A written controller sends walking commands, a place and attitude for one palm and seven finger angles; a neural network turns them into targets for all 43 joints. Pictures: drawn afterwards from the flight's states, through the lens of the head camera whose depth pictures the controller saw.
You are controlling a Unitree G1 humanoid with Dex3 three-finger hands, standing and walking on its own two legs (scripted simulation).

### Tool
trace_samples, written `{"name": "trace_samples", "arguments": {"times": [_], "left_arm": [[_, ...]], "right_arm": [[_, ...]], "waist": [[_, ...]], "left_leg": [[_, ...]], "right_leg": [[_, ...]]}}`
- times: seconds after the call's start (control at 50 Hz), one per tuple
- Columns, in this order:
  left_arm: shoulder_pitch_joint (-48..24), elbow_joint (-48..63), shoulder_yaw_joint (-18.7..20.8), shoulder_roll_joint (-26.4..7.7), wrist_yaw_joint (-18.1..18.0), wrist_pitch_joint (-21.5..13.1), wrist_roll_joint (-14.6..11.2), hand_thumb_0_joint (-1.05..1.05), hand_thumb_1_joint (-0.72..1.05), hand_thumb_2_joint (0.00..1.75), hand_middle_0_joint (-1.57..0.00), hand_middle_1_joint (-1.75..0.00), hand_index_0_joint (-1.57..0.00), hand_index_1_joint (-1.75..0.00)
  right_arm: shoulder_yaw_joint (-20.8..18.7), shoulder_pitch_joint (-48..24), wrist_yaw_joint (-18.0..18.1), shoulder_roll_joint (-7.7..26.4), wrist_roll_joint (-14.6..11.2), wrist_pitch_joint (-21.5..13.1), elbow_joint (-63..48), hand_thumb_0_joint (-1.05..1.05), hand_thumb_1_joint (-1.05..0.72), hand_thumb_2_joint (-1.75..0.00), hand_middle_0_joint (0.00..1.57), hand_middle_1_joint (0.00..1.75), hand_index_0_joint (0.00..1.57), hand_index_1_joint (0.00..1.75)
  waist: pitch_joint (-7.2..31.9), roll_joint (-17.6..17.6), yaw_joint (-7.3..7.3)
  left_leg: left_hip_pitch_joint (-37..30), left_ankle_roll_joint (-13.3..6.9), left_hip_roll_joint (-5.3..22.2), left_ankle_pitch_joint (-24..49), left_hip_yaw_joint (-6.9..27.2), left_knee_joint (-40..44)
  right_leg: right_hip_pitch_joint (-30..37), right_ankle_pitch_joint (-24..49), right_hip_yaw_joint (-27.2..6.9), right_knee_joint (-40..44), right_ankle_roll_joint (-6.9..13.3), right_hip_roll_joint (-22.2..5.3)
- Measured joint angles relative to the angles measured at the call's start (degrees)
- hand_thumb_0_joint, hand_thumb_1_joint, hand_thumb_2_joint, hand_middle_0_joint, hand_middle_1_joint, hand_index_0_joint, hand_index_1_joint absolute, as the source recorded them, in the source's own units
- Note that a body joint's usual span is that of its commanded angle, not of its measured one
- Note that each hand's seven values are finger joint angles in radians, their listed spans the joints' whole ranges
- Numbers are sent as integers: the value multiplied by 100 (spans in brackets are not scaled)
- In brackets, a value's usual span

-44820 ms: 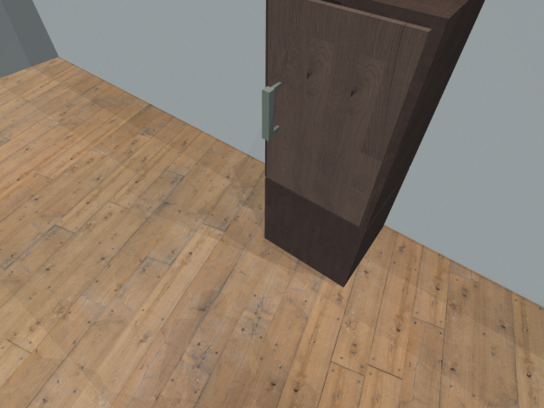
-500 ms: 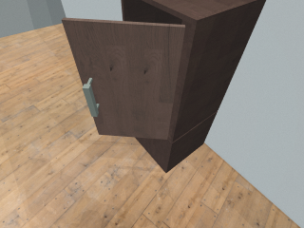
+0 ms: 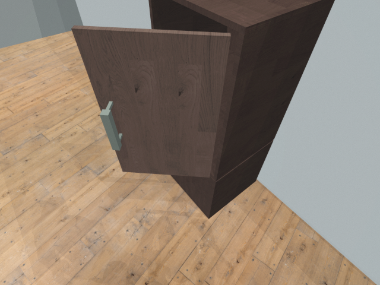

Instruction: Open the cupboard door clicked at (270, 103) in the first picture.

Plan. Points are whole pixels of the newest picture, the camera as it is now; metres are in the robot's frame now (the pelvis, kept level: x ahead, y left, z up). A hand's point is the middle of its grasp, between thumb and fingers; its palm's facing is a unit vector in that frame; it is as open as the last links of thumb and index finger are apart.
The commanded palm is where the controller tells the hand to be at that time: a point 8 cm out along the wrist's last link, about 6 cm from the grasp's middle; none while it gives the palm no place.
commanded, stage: look again from close up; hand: left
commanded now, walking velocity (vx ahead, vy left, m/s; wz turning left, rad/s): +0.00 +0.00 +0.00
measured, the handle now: (113, 126) +0.56 +0.28 -0.04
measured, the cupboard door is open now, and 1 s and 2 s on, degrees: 48 48 48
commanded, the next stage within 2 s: shuffle to correct the standing spot in 0.22 s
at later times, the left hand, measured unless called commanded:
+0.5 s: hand out of the picture +0.00 +0.18 -0.18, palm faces +0.05 -0.97 -0.22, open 7.4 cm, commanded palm none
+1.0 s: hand out of the picture +0.03 +0.26 -0.18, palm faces +0.05 -0.97 -0.24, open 7.4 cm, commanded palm none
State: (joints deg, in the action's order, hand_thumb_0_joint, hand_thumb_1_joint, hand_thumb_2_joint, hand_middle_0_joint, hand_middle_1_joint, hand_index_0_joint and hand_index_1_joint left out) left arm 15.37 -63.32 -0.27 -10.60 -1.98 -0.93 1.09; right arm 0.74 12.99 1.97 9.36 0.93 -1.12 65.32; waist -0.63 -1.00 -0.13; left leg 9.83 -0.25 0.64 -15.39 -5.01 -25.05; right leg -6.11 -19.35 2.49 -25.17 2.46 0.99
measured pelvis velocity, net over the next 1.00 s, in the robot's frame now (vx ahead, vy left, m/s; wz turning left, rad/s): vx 0.00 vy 0.07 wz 0.03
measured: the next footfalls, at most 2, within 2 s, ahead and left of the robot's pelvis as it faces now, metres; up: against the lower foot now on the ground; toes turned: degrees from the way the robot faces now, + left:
right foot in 1.02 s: +0.03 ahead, -0.04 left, +0.00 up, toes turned -1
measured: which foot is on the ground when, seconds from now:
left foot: down 0.00-1.00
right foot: down 0.00-0.72, up 0.74-1.00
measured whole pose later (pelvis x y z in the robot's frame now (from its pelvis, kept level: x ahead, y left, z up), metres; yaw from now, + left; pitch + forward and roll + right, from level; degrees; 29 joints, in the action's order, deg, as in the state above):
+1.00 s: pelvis +0.00 +0.07 -0.01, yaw +1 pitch +1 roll +2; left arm 15.2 -57.7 1.5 -10.4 -2.1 0.7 1.8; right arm -0.9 14.5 1.5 9.0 1.6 -0.5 58.6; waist -1.0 -1.7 -0.2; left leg 15.0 -4.6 -3.3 -12.6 -7.8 -26.7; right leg -15.9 -22.1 2.8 -36.1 0.7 -2.7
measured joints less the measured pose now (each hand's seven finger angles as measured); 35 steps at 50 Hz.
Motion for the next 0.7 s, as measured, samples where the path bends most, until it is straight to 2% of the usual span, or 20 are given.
{"name": "trace_samples", "arguments": {"times": [0.38,0.52,0.64,0.7], "left_arm": [[57,-21,19,32,-9,-11,-6,0,91,89,-20,-30,-20,-30],[144,117,109,68,-45,42,10,0,91,89,-20,-30,-20,-30],[349,267,223,46,-75,75,73,0,91,89,-20,-30,-20,-30],[482,295,260,-22,-52,142,71,0,91,89,-20,-30,-20,-30]], "right_arm": [[-10,19,14,1,-10,9,59,1,-90,-90,20,30,20,30],[-93,86,3,84,2,155,-162,1,-90,-90,20,30,20,30],[-199,79,-54,110,-6,287,-439,1,-90,-90,20,30,20,30],[-227,27,-96,109,-11,232,-651,1,-90,-90,20,30,20,30]], "waist": [[-8,-10,-14],[-14,52,-84],[-96,-71,-220],[-158,-218,-230]], "left_leg": [[-68,42,30,5,45,51],[168,40,38,-165,77,-393],[701,97,-1,-807,39,-1279],[629,67,-27,-159,-48,-702]], "right_leg": [[112,24,42,119,33,37],[-6,-101,100,-133,26,20],[-91,-261,119,-411,-101,-209],[-200,-428,36,-738,-264,-415]]}}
